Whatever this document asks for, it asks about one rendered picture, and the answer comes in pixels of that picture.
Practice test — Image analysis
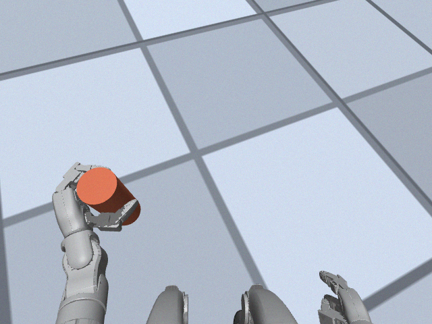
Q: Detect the can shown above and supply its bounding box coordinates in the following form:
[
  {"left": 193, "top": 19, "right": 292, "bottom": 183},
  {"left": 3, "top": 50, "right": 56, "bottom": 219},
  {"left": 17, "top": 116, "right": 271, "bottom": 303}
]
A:
[{"left": 76, "top": 167, "right": 140, "bottom": 225}]

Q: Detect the left robot hand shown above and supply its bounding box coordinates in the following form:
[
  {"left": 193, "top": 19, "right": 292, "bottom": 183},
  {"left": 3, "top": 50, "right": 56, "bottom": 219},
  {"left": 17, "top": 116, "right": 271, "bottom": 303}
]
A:
[{"left": 52, "top": 162, "right": 138, "bottom": 238}]

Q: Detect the right robot hand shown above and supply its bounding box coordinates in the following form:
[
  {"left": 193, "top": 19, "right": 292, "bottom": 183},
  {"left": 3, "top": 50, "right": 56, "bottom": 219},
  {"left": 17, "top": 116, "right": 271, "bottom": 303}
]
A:
[{"left": 318, "top": 271, "right": 372, "bottom": 324}]

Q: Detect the left robot arm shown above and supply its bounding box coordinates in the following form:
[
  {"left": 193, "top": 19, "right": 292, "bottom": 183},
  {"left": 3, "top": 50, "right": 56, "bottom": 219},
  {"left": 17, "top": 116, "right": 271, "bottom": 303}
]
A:
[{"left": 55, "top": 229, "right": 109, "bottom": 324}]

